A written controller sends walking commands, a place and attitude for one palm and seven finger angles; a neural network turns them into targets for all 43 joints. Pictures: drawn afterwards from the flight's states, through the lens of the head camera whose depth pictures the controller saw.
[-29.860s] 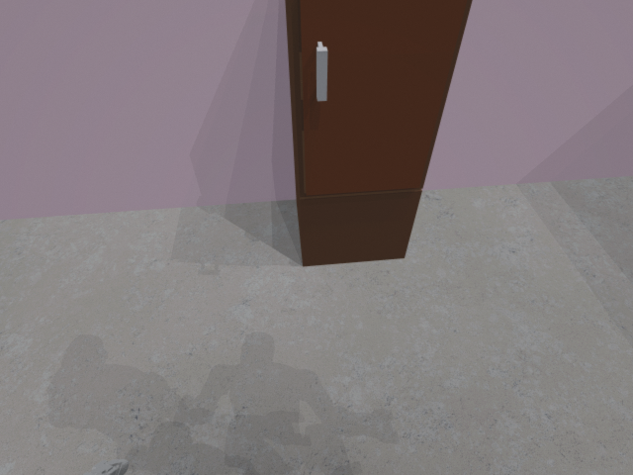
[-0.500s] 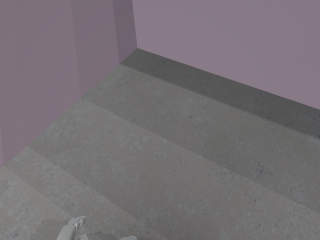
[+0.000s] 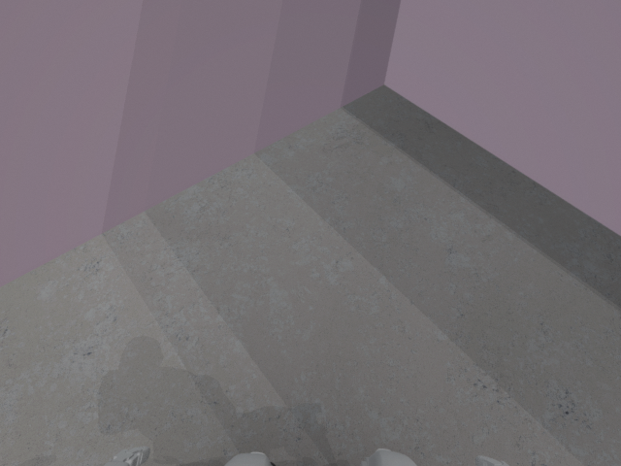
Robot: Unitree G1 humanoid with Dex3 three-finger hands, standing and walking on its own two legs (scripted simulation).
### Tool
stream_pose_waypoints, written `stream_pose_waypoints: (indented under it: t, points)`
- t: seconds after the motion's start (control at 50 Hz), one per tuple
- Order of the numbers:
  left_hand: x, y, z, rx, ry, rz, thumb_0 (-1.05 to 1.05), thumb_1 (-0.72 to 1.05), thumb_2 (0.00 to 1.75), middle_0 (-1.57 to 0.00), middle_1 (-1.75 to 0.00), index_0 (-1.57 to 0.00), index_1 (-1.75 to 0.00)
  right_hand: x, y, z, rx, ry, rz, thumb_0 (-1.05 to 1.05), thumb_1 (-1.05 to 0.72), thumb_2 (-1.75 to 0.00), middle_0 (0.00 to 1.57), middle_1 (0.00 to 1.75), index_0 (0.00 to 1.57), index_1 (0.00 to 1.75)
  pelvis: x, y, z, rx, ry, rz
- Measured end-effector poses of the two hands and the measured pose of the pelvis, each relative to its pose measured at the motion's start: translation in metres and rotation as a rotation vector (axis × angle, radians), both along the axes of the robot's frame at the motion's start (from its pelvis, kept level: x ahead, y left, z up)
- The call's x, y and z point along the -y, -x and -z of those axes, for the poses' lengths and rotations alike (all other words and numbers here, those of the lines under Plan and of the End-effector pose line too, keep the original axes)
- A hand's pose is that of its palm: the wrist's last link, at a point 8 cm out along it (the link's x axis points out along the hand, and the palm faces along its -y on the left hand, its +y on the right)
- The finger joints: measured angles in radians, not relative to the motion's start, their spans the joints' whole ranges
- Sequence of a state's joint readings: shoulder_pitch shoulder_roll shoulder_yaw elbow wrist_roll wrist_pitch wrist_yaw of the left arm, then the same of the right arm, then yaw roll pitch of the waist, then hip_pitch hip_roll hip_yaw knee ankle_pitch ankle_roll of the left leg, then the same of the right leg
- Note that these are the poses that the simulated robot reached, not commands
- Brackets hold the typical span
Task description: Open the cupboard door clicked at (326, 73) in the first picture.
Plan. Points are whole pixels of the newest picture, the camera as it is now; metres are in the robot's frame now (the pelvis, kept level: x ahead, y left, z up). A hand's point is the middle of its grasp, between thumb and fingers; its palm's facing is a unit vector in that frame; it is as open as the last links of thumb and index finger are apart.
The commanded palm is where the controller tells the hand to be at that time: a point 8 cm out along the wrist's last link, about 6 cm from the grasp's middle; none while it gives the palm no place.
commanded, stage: turn to face it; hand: left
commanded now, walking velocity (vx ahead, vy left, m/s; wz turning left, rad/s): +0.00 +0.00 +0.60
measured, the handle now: out of the picture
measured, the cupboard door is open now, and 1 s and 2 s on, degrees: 45 45 45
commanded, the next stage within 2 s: none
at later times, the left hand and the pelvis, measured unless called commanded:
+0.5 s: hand out of the picture +0.02 +0.20 -0.17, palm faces +0.34 -0.91 -0.23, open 7.4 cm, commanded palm none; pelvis +0.00 -0.02 +0.00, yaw +19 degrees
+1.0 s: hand out of the picture -0.07 +0.16 -0.18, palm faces +0.61 -0.76 -0.22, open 7.4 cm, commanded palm none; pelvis +0.01 -0.04 -0.01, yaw +37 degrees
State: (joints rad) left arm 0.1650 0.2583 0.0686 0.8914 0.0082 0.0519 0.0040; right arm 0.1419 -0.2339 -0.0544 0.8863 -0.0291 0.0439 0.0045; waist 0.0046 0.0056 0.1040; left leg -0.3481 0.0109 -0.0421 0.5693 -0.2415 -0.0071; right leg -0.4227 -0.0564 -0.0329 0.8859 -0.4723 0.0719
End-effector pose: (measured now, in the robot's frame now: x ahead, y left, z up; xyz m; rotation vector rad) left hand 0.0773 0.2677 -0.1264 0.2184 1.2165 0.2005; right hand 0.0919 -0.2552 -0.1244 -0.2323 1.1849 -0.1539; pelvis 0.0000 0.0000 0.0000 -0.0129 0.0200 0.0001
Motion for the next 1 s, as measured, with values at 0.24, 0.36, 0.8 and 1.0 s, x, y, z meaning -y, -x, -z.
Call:
stream_pose_waypoints:
  t: [0.24, 0.36, 0.8, 1.0]
  points:
    - [0.038, 0.035, -0.010, 0.024, -0.002, -0.117, 0.01, 0.91, 0.90, -0.20, -0.30, -0.20, -0.30, 0.017, -0.033, 0.004, -0.042, -0.040, -0.096, 0.01, -0.90, -0.90, 0.20, 0.30, 0.20, 0.30, 0.028, -0.006, -0.005, 0.000, -0.045, -0.157]
    - [0.034, 0.066, 0.014, 0.007, 0.063, -0.219, 0.01, 0.90, 0.90, -0.20, -0.30, -0.20, -0.30, -0.007, -0.070, 0.000, 0.017, -0.010, -0.219, 0.01, -0.90, -0.90, 0.20, 0.30, 0.19, 0.30, 0.016, -0.007, 0.006, -0.003, -0.025, -0.242]
    - [0.061, 0.118, -0.012, 0.036, -0.026, -0.488, 0.01, 0.91, 0.90, -0.20, -0.30, -0.20, -0.30, -0.006, -0.118, 0.006, -0.068, -0.015, -0.449, 0.01, -0.90, -0.90, 0.20, 0.30, 0.20, 0.30, 0.054, -0.016, -0.004, -0.001, -0.034, -0.529]
    - [0.076, 0.178, 0.023, -0.032, 0.071, -0.655, 0.01, 0.91, 0.90, -0.20, -0.30, -0.20, -0.30, -0.070, -0.156, -0.005, 0.042, 0.004, -0.650, 0.00, -0.90, -0.90, 0.20, 0.30, 0.19, 0.30, 0.041, -0.010, 0.008, -0.007, -0.026, -0.654]
